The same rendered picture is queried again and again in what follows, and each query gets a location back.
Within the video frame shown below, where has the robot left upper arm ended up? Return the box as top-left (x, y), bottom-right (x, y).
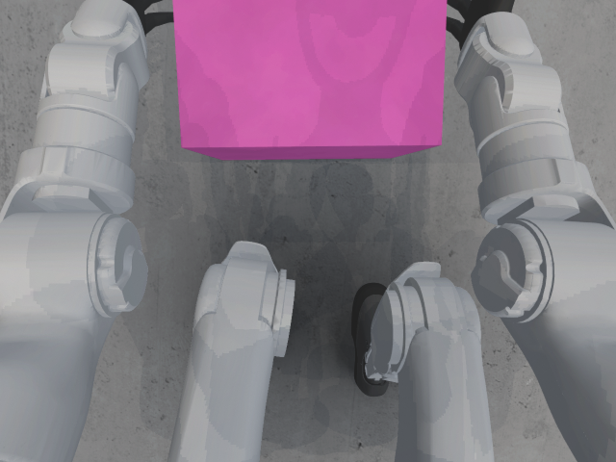
top-left (0, 212), bottom-right (148, 462)

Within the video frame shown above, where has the robot left shin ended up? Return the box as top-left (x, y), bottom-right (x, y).
top-left (192, 241), bottom-right (278, 333)

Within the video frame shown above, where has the robot right upper arm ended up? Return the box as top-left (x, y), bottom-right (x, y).
top-left (471, 218), bottom-right (616, 462)

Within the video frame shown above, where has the robot left hand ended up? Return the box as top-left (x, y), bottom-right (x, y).
top-left (122, 0), bottom-right (174, 36)

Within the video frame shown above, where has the robot right forearm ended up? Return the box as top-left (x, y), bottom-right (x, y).
top-left (454, 12), bottom-right (616, 230)

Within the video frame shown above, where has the robot right hand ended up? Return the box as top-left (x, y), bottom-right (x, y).
top-left (446, 0), bottom-right (515, 51)

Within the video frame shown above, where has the carton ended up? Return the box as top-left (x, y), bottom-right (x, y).
top-left (172, 0), bottom-right (447, 160)

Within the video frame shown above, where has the robot left forearm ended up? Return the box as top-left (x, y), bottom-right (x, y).
top-left (0, 0), bottom-right (150, 223)

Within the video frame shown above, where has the robot right thigh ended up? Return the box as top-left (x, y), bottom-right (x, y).
top-left (377, 277), bottom-right (495, 462)

